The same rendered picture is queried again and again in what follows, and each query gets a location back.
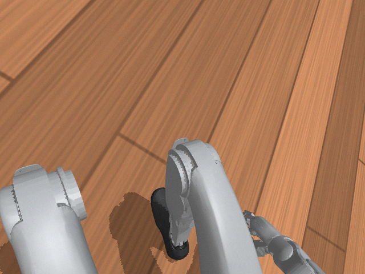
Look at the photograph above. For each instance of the right robot foot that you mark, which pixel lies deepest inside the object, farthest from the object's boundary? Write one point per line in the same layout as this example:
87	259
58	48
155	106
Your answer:
161	216

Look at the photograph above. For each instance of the right robot arm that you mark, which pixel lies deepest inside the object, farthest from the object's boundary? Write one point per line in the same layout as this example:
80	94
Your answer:
291	258

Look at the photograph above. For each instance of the right robot hand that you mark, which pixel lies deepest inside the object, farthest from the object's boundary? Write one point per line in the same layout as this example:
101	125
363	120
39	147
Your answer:
260	227

